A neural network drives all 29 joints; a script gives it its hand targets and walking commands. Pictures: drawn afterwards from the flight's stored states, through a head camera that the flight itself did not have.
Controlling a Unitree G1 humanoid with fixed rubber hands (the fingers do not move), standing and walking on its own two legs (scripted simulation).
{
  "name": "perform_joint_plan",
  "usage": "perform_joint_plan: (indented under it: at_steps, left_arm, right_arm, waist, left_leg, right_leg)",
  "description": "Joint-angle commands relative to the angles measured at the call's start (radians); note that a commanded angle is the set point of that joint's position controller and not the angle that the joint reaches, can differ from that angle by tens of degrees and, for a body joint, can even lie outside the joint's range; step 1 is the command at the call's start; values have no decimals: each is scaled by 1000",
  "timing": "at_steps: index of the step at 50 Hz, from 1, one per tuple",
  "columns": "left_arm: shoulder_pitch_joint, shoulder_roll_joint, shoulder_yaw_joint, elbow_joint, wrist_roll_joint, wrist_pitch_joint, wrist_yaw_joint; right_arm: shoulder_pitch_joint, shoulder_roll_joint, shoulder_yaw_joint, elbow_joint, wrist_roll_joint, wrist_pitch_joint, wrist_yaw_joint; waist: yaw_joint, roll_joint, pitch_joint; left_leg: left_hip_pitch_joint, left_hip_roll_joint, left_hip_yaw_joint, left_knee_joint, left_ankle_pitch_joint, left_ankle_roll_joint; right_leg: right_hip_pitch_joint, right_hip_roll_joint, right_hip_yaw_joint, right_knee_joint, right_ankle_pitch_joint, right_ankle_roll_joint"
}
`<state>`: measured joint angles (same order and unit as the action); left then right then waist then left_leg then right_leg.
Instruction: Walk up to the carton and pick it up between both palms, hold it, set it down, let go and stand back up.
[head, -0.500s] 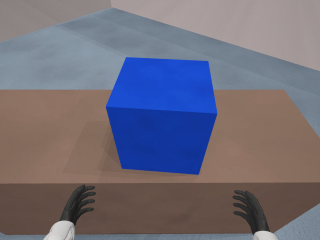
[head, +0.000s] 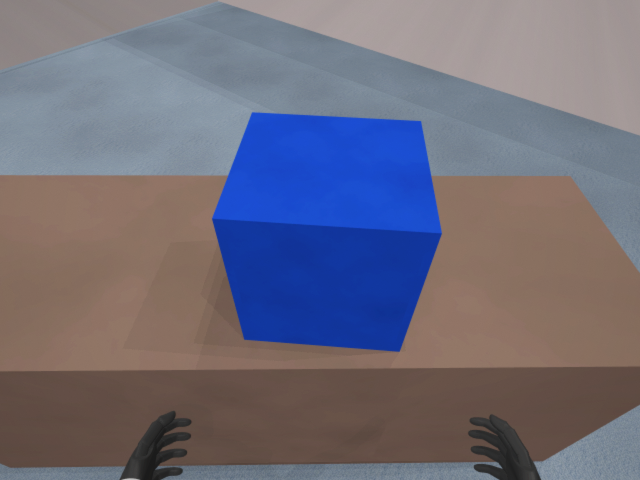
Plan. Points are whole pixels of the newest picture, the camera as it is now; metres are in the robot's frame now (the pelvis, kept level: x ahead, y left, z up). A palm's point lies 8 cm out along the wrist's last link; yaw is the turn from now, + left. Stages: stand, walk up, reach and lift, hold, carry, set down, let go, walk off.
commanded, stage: let go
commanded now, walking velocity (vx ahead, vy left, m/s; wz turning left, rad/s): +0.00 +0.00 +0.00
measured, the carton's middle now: (328, 235) +0.50 +0.02 +0.00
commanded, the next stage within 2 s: stand in 0.48 s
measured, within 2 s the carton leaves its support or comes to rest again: neither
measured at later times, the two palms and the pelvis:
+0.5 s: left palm (155, 476) +0.16 +0.22 -0.08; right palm out of the picture +0.14 -0.24 -0.08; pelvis -0.01 +0.00 +0.00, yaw +0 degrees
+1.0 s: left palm out of the picture +0.11 +0.24 -0.10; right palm out of the picture +0.03 -0.26 -0.12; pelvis -0.02 +0.01 -0.01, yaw -6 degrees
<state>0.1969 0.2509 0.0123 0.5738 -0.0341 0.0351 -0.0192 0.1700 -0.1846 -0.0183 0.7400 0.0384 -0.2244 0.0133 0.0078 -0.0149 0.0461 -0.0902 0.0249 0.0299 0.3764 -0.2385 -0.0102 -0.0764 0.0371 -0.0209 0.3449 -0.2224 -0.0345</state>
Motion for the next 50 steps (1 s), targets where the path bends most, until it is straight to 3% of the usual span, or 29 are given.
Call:
perform_joint_plan:
  at_steps: [1,5,10,17,25,26,27,28,29,30,31,34,36,39,40,42,43,44,46,48,50]
  left_arm:
    - [-38,95,30,-99,11,6,7]
    - [-43,98,28,-136,22,28,11]
    - [-51,79,15,-157,24,37,22]
    - [-58,66,17,-137,26,59,23]
    - [-63,62,8,-148,31,63,28]
    - [72,102,51,-73,113,-5,20]
    - [107,119,56,-46,104,-30,13]
    - [47,122,62,-62,106,-48,5]
    - [27,119,66,-63,104,-60,-2]
    - [17,93,61,-62,100,-69,-2]
    - [36,64,55,-64,94,-75,-4]
    - [57,78,59,-42,85,-78,7]
    - [84,88,65,-32,85,-77,5]
    - [104,85,67,-30,85,-74,9]
    - [128,78,66,-18,81,-75,12]
    - [144,79,69,-15,83,-77,10]
    - [137,93,68,-15,84,-79,10]
    - [118,88,63,-14,81,-75,8]
    - [137,68,62,-13,84,-75,9]
    - [140,66,61,-8,81,-75,13]
    - [141,76,65,-10,84,-78,10]
  right_arm:
    - [-39,-94,-16,-78,-7,-12,6]
    - [-40,-103,-28,-71,-21,-13,7]
    - [-36,-109,-45,-74,-45,-21,14]
    - [-40,-109,-41,-94,-52,-3,18]
    - [-37,-112,-49,-107,-51,7,22]
    - [11,-208,-82,-57,-90,131,5]
    - [21,-213,-94,-66,-100,188,-1]
    - [68,-188,-85,-86,-91,213,2]
    - [92,-171,-81,-76,-90,227,3]
    - [71,-175,-84,-70,-89,233,4]
    - [30,-180,-85,-80,-89,238,-1]
    - [22,-189,-92,-83,-87,238,9]
    - [23,-179,-92,-64,-85,234,14]
    - [51,-205,-98,-63,-90,230,12]
    - [65,-205,-98,-45,-88,231,11]
    - [79,-193,-95,-28,-86,233,6]
    - [80,-189,-92,-31,-85,237,5]
    - [82,-183,-88,-43,-84,232,7]
    - [67,-181,-82,-31,-83,227,6]
    - [87,-187,-87,-24,-82,231,-1]
    - [85,-193,-85,-22,-81,229,-4]
  waist:
    - [-5,37,-76]
    - [1,44,-72]
    - [-16,42,-79]
    - [-4,2,-64]
    - [-6,20,-46]
    - [46,224,-37]
    - [28,161,-33]
    - [-12,103,-73]
    - [-29,47,-115]
    - [-25,19,-138]
    - [-1,17,-120]
    - [-13,-70,-110]
    - [-5,-43,-99]
    - [-18,-27,-90]
    - [-13,-43,-101]
    - [-10,5,-57]
    - [-11,-18,-78]
    - [-30,3,-52]
    - [-5,30,-32]
    - [-7,11,-28]
    - [-8,44,-19]
  left_leg:
    - [75,-3,16,-16,294,-24]
    - [73,-7,21,-6,308,-25]
    - [80,-2,24,4,288,-25]
    - [52,-9,25,-5,235,-15]
    - [26,-8,32,-8,198,-15]
    - [4,100,2,41,285,-21]
    - [-15,114,-14,25,115,-3]
    - [-68,107,-29,34,85,1]
    - [-65,92,-24,47,78,1]
    - [-34,96,-18,50,42,2]
    - [-28,107,-16,55,16,4]
    - [-61,85,-12,66,-9,4]
    - [-78,92,-13,65,-39,13]
    - [-63,97,-18,53,-7,11]
    - [-67,93,-13,49,-26,9]
    - [-74,95,-9,37,-58,17]
    - [-43,89,-10,41,-61,15]
    - [-78,106,-24,21,-82,18]
    - [-93,121,-38,-11,-85,23]
    - [-107,107,-23,-7,-77,27]
    - [-138,115,-24,-22,-94,29]
  right_leg:
    - [-55,-28,4,-64,178,11]
    - [-65,-28,-5,-52,191,10]
    - [-76,-30,-3,-51,187,12]
    - [-79,-35,7,-46,173,14]
    - [-80,-36,13,-41,152,10]
    - [-199,-108,97,41,262,42]
    - [-210,-98,104,39,180,53]
    - [-136,-113,105,61,266,45]
    - [-126,-110,117,84,313,39]
    - [-157,-107,124,93,318,34]
    - [-194,-100,132,80,303,43]
    - [-205,-105,158,75,309,33]
    - [-203,-107,169,63,286,28]
    - [-223,-102,182,75,288,21]
    - [-223,-96,182,56,242,24]
    - [-240,-94,203,42,186,21]
    - [-265,-96,216,36,162,16]
    - [-272,-87,194,44,134,16]
    - [-267,-74,183,56,134,27]
    - [-257,-75,194,49,125,25]
    - [-236,-73,196,61,111,26]
